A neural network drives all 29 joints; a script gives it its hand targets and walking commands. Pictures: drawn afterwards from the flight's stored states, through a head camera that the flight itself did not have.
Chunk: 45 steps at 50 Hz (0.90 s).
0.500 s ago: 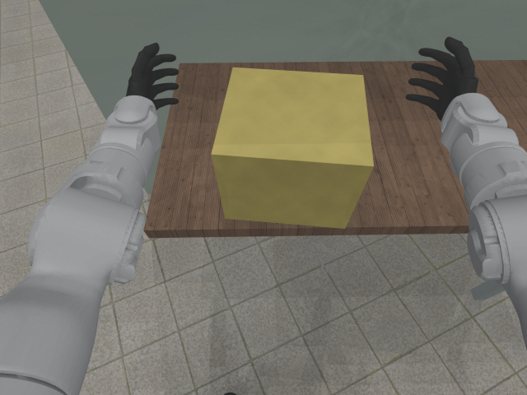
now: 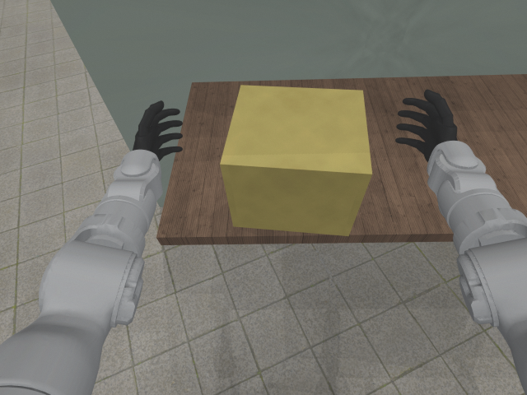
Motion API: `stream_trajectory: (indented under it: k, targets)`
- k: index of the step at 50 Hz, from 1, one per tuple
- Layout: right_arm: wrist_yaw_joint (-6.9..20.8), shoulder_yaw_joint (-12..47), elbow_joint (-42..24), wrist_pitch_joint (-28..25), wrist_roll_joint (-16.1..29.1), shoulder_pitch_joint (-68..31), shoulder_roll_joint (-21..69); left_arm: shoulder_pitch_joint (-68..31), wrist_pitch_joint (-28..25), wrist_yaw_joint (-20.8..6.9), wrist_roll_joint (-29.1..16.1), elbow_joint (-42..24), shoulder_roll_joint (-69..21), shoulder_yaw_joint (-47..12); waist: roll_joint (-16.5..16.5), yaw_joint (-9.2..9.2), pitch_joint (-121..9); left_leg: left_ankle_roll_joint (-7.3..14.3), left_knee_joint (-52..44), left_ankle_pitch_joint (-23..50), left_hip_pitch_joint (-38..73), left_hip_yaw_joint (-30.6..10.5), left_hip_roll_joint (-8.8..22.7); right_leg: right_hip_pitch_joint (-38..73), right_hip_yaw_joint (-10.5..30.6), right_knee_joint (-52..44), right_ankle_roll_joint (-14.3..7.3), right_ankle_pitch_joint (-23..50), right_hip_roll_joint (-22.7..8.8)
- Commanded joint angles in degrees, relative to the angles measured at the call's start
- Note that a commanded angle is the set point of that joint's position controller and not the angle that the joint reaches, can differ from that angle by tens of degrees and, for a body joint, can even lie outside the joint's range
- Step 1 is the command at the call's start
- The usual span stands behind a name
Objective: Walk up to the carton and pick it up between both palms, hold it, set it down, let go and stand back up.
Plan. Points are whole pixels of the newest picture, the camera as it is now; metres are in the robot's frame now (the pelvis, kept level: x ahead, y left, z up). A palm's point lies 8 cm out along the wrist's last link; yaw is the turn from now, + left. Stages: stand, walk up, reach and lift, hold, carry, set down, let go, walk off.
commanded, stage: set down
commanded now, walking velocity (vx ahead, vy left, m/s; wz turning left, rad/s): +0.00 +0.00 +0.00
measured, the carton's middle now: (295, 161) +0.55 +0.00 -0.01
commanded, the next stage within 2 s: none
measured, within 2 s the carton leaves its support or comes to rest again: neither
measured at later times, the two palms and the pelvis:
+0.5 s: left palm (164, 197) +0.39 +0.20 +0.08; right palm (460, 204) +0.39 -0.23 +0.08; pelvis -0.01 +0.00 +0.00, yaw -1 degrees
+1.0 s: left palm (154, 256) +0.32 +0.22 +0.02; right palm (451, 267) +0.32 -0.23 +0.02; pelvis +0.01 +0.00 +0.01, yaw -1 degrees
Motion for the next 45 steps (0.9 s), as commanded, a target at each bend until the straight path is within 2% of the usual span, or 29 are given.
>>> stream_trajectory:
  k: [1,3,4,5,6,7,8,9,11,12,14,15,17,20,22,24,26,27,28,29,30,32,33,34,36,38,41,43,45]
  targets:
    - [0.2,-4.6,-10.3,-4.1,-1.6,-23.7,-11.7,-25.6,-3.0,0.4,-0.7,-16.5,5.3,-0.9,1.7,-3.77,-38.8,-3.4,4.3,22.0,28.0,-0.4,-2.2,9.1,-0.6,0.7,2.6,19.6,3.5]
    - [0.3,-6.3,-13.0,-5.0,-2.3,-20.7,-12.0,-22.3,-2.7,0.4,0.5,-20.7,5.1,-0.2,2.9,-4.07,-40.6,-3.9,5.5,25.1,31.9,-0.6,-2.2,8.9,-1.0,0.2,2.2,20.1,4.0]
    - [0.3,-6.0,-13.6,-5.1,-2.2,-19.7,-11.8,-20.8,-2.4,0.4,1.1,-21.6,5.2,0.9,2.3,-3.7,-39.2,-3.9,5.8,26.0,31.4,-0.6,-2.4,9.5,-0.7,0.0,2.4,21.5,4.1]
    - [0.3,-5.8,-14.1,-5.2,-2.6,-18.7,-12.1,-19.0,-1.9,0.3,2.1,-22.1,5.0,2.2,1.4,-3.33,-38.3,-3.6,5.6,25.5,31.2,-0.4,-2.8,11.2,-0.6,0.2,2.6,21.7,4.0]
    - [0.1,-6.9,-14.8,-5.3,-2.7,-17.5,-12.1,-17.9,-1.6,0.2,2.3,-24.0,5.0,2.5,2.1,-3.79,-38.8,-3.7,5.3,24.8,30.9,-0.4,-3.0,12.1,-0.5,0.4,2.6,21.6,4.1]
    - [0.2,-6.4,-15.5,-5.5,-2.4,-16.1,-11.7,-16.2,-1.3,0.2,2.8,-24.9,4.3,2.6,2.1,-2.89,-37.4,-3.5,4.6,23.4,30.4,-0.4,-3.0,12.9,-0.4,0.0,2.4,19.7,4.0]
    - [0.1,-5.4,-16.1,-5.2,-2.3,-14.4,-10.9,-12.4,-0.6,0.3,4.3,-24.1,4.5,4.4,0.4,-1.88,-34.0,-2.8,4.1,22.0,29.2,-0.2,-3.2,14.2,0.0,-0.3,2.7,18.7,4.0]
    - [0.1,-5.8,-17.1,-5.1,-2.2,-12.8,-10.8,-11.0,-0.2,0.3,4.9,-25.7,4.4,4.5,0.8,-1.72,-32.5,-2.5,3.1,21.3,29.3,0.1,-3.4,15.2,-0.1,-0.7,2.6,17.8,3.9]
    - [0.4,-5.7,-20.8,-4.9,-2.3,-12.2,-9.6,-10.9,-0.6,0.7,5.0,-28.0,5.6,5.8,-0.6,-1.58,-32.5,-1.7,2.4,17.3,27.3,0.0,-3.6,15.5,0.2,-0.6,3.0,14.6,3.7]
    - [0.5,-6.0,-22.3,-4.9,-3.0,-12.2,-9.7,-10.0,-0.8,0.9,4.7,-27.1,5.3,6.0,-1.1,-1.14,-31.8,-0.9,2.0,15.2,25.7,0.2,-3.7,16.0,0.7,-0.4,2.9,13.5,3.4]
    - [0.9,-5.8,-22.7,-4.2,-2.3,-14.0,-8.9,-13.4,-1.9,1.5,3.5,-27.8,6.6,5.1,-1.1,-1.36,-29.4,-0.1,1.3,9.6,21.9,0.2,-3.7,14.8,1.8,-0.5,2.8,9.0,2.7]
    - [1.2,-5.3,-21.6,-3.9,-2.3,-12.1,-8.2,-11.4,-2.3,1.8,3.6,-26.9,5.8,5.1,-1.3,-0.54,-27.8,0.2,0.7,7.4,20.9,0.3,-3.7,15.4,2.2,-0.5,2.6,7.2,2.5]
    - [1.6,-3.5,-20.7,-3.4,-2.1,-11.3,-6.9,-10.7,-2.7,1.8,2.5,-22.8,5.1,4.3,-4.1,-0.46,-23.4,1.2,-0.1,2.1,18.2,0.2,-3.9,15.3,2.7,-0.9,2.9,2.4,1.9]
    - [1.5,-1.7,-19.4,-4.0,-0.8,-7.6,-5.2,-6.6,-4.6,1.4,2.3,-19.8,4.0,4.4,-3.4,-0.21,-20.5,1.4,-0.1,3.0,17.6,0.5,-4.0,15.8,3.3,-0.6,2.8,3.1,1.7]
    - [1.4,-0.2,-18.7,-5.1,-0.2,-4.5,-4.2,-3.7,-6.3,0.8,3.3,-19.0,4.4,5.5,-4.0,0.65,-20.4,1.9,0.5,4.7,17.8,0.6,-3.9,17.5,3.9,0.0,3.0,5.0,1.3]
    - [0.7,0.4,-19.1,-6.3,0.0,-4.4,-4.0,-2.9,-7.3,0.1,3.0,-16.7,4.2,5.3,-5.2,-0.16,-19.0,1.9,1.1,3.9,16.1,0.8,-4.3,18.3,4.4,0.4,3.2,5.9,1.0]
    - [0.4,-0.2,-21.4,-7.6,0.1,-2.9,-4.6,-2.2,-9.0,0.1,2.5,-18.9,4.4,5.2,-4.0,-0.17,-20.9,1.7,1.1,4.4,17.4,0.4,-4.0,17.0,4.2,0.9,3.0,5.1,1.2]
    - [0.4,-0.8,-22.2,-8.1,-0.9,-3.2,-4.8,-2.8,-9.4,0.2,2.3,-20.1,4.3,5.0,-3.7,-0.9,-22.8,1.4,1.7,5.2,18.3,0.6,-4.2,16.1,4.2,1.1,2.8,5.9,1.2]
    - [0.3,-0.6,-21.0,-8.7,-0.6,0.1,-4.1,0.5,-9.4,0.2,2.9,-20.2,3.3,4.7,-3.7,-1.01,-21.9,1.2,1.9,6.5,20.0,0.6,-4.1,16.4,3.9,1.0,2.7,6.8,1.5]
    - [-0.2,-1.5,-22.7,-9.5,-1.6,2.3,-4.4,3.3,-9.5,0.1,3.7,-20.6,3.1,5.8,-3.6,-1.07,-23.1,0.9,2.3,8.5,21.2,0.8,-4.2,17.7,3.7,1.1,3.0,8.7,1.8]
    - [-0.4,-2.5,-23.1,-10.0,-2.1,1.2,-4.6,2.2,-9.6,0.1,4.0,-22.1,3.6,6.2,-2.3,-1.07,-23.0,0.4,2.4,9.7,21.9,0.8,-4.4,17.0,3.5,1.2,2.6,9.7,2.0]
    - [-1.2,-3.9,-21.7,-10.8,-2.4,6.4,-5.3,6.4,-9.2,-0.3,4.6,-25.9,2.1,6.1,-0.4,-2.73,-22.4,-0.8,2.5,12.2,25.2,0.5,-4.1,17.9,2.9,0.3,2.2,11.6,2.4]
    - [-1.4,-4.3,-22.1,-10.9,-2.3,7.0,-4.8,6.2,-9.2,-0.4,5.0,-27.7,2.5,6.8,0.5,-3.14,-22.2,-0.7,2.8,13.1,26.1,0.5,-4.1,17.4,3.0,0.1,2.2,11.4,2.4]
    - [-1.4,-4.4,-23.6,-11.5,-2.4,9.1,-4.8,9.1,-9.4,-0.4,6.1,-30.3,2.8,7.1,1.5,-2.76,-22.7,-1.1,3.1,15.6,28.2,0.4,-4.2,17.4,3.1,0.0,1.9,13.0,2.6]
    - [-1.6,-6.3,-26.7,-13.0,-3.6,12.0,-5.1,11.7,-9.8,-0.1,6.8,-35.8,1.9,7.9,2.5,-3.33,-23.2,-2.0,3.6,18.2,30.6,0.2,-4.3,17.0,2.5,-0.3,1.8,13.6,3.1]
    - [-1.4,-6.0,-28.7,-13.6,-4.0,16.2,-4.3,17.9,-9.6,0.0,7.3,-38.4,0.5,8.4,1.8,-2.77,-21.2,-2.2,3.4,19.1,32.3,-0.2,-4.3,18.3,2.0,-0.8,1.5,13.4,3.4]
    - [-0.9,-7.1,-33.0,-13.8,-4.9,19.6,-3.3,22.3,-9.1,0.0,6.4,-41.1,0.1,7.4,-1.1,-2.76,-17.5,-1.2,1.6,15.8,31.7,-0.6,-4.3,18.2,2.2,-2.2,1.7,9.8,3.7]
    - [-0.3,-6.3,-34.7,-13.6,-4.6,21.0,-2.6,23.2,-9.4,0.6,5.9,-42.4,0.5,6.9,-1.3,-2.81,-15.1,-0.5,1.2,12.8,31.3,-1.3,-4.3,16.8,2.6,-2.1,1.6,6.9,3.2]
    - [0.0,-6.0,-36.0,-13.2,-5.3,23.0,-1.1,26.0,-9.7,0.5,4.9,-40.1,0.4,5.4,-3.0,-3.07,-10.7,0.3,0.6,9.9,29.2,-1.4,-4.5,17.3,3.7,-2.8,1.5,5.0,2.6]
